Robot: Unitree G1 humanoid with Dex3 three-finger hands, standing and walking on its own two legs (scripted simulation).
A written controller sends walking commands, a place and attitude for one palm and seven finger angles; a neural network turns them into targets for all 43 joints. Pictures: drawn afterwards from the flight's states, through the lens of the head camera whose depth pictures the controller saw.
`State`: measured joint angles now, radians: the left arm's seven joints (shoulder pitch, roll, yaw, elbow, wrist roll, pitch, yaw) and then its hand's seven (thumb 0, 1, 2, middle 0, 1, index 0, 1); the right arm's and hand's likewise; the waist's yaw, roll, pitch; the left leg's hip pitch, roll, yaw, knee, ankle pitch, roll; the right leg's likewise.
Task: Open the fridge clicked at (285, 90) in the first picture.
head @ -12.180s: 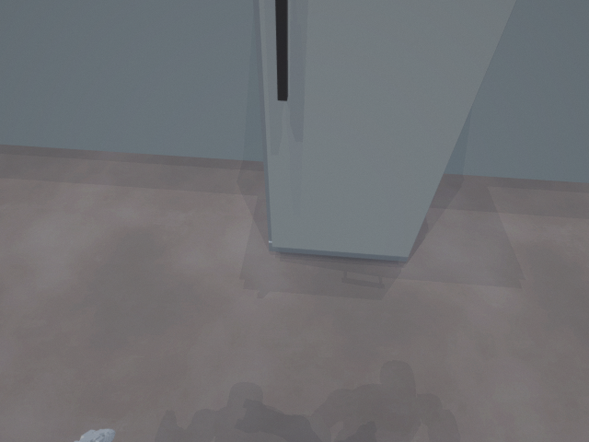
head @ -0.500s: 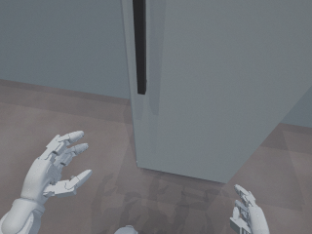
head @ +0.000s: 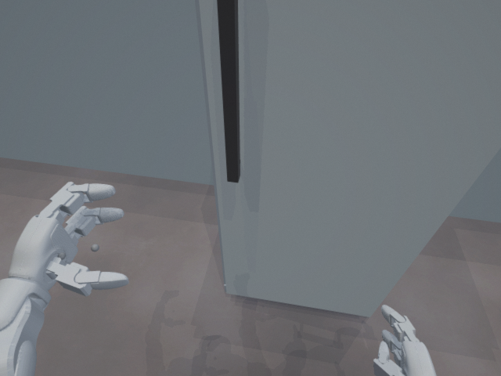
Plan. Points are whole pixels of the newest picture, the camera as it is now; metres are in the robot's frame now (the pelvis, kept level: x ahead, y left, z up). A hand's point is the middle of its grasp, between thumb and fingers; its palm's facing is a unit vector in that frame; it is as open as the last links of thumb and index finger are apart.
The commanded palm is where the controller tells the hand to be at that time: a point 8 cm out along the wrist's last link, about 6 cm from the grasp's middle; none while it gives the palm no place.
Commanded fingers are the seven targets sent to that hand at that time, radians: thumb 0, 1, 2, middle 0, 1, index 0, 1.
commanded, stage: raise the hand to about handle height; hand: left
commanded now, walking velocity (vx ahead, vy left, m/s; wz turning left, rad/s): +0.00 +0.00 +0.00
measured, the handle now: (232, 68) +0.52 +0.09 +0.25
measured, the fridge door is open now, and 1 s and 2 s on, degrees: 0 0 0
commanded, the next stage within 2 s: move the hooked fingers beside the handle in 0.98 s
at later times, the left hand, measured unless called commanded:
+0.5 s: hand (63, 180) +0.28 +0.26 +0.22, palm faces +0.03 -0.99 -0.14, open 14.0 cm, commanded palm +0.24 +0.31 +0.22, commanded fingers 0.00 -0.50 0.30 -0.30 -1.20 -0.30 -1.20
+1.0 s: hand (76, 179) +0.29 +0.25 +0.21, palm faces +0.03 -0.99 -0.11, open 14.0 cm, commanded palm +0.25 +0.30 +0.22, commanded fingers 0.00 -0.50 0.30 -0.30 -1.20 -0.30 -1.20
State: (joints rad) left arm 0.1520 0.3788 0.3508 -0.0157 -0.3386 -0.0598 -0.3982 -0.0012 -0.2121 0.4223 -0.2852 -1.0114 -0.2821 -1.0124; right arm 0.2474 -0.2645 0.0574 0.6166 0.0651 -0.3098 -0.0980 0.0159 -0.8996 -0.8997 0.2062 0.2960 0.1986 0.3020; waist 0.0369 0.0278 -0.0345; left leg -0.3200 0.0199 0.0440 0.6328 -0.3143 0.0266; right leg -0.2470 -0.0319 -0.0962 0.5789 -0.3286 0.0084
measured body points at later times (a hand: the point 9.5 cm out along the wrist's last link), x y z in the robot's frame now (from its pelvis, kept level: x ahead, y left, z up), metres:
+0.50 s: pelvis +0.00 -0.02 +0.01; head -0.02 -0.04 +0.46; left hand +0.27 +0.32 +0.23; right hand +0.19 -0.23 -0.06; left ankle +0.01 +0.10 -0.73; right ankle -0.01 -0.12 -0.73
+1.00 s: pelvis +0.01 -0.02 +0.01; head -0.01 -0.05 +0.46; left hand +0.28 +0.31 +0.22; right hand +0.20 -0.25 -0.05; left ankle +0.01 +0.10 -0.73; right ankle -0.01 -0.12 -0.73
